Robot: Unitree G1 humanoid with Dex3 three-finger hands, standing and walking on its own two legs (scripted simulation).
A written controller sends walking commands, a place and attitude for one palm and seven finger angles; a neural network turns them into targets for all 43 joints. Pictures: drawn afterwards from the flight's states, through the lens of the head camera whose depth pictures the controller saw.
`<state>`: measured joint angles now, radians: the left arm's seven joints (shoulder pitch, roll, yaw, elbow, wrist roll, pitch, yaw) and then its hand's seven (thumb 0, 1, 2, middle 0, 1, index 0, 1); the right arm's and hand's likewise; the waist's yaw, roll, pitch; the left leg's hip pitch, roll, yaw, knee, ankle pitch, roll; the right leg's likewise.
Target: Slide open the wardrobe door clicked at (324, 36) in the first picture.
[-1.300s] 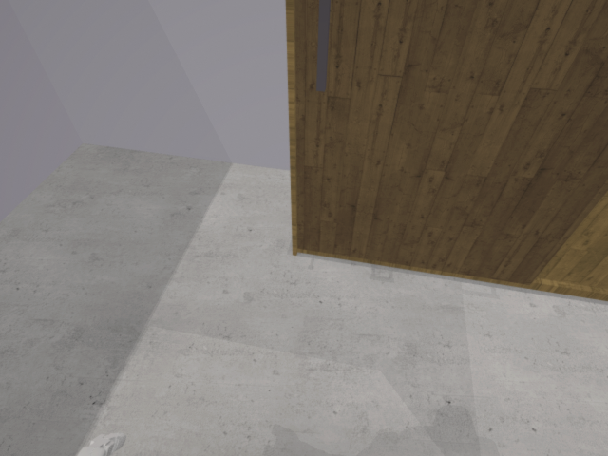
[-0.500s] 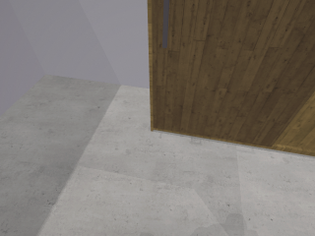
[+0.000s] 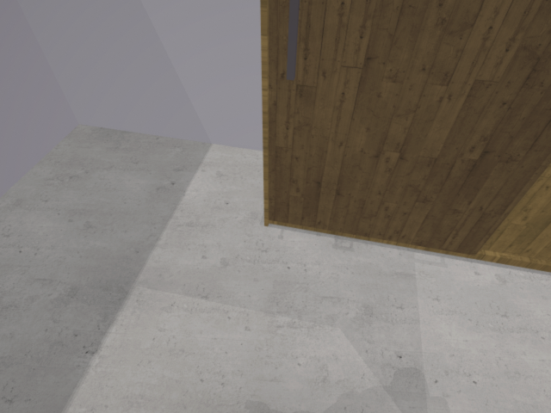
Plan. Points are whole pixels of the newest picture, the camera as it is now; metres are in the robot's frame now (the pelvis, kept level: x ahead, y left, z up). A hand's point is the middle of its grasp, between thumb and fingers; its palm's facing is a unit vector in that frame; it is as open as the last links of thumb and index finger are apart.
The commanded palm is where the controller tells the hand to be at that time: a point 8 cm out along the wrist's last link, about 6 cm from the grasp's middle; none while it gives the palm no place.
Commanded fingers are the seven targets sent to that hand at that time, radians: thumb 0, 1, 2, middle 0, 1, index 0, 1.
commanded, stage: look at it before walking up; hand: left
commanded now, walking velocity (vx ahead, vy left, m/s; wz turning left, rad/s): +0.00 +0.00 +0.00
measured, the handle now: (294, 30) +1.01 +0.01 +0.13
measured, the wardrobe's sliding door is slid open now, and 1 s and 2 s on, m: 0.00 0.00 0.00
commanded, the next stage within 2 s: walk to a spot facing it in 0.14 s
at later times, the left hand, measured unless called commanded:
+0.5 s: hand out of the picture +0.05 +0.22 -0.18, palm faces +0.04 -0.97 -0.22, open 7.4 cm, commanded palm none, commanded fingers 0.00 0.90 0.90 -0.20 -0.30 -0.20 -0.30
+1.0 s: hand (199, 339) +0.29 +0.17 -0.19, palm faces -0.03 -0.98 -0.22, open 7.4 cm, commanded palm none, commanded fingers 0.00 0.90 0.90 -0.20 -0.30 -0.20 -0.30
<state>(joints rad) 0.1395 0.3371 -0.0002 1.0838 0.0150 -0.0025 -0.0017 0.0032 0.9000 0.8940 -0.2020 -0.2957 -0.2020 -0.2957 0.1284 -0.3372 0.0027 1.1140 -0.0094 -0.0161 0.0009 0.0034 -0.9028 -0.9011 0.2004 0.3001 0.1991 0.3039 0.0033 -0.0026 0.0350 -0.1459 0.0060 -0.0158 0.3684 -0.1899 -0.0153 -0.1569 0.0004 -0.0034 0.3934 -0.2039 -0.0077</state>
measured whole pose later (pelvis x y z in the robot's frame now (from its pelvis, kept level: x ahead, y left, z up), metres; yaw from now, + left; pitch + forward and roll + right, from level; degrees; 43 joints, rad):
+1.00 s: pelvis +0.19 -0.01 -0.03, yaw -2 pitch -3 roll -1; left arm 0.14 0.17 0.05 1.01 0.02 -0.04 0.02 0.00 0.91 0.89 -0.20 -0.29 -0.20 -0.29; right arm 0.43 -0.12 -0.03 1.19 0.00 -0.02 -0.04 0.00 -0.90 -0.90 0.20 0.30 0.20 0.30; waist -0.03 0.02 0.12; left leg -0.21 0.05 0.04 1.09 -0.55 0.00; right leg -0.39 -0.01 -0.14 0.64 -0.21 -0.07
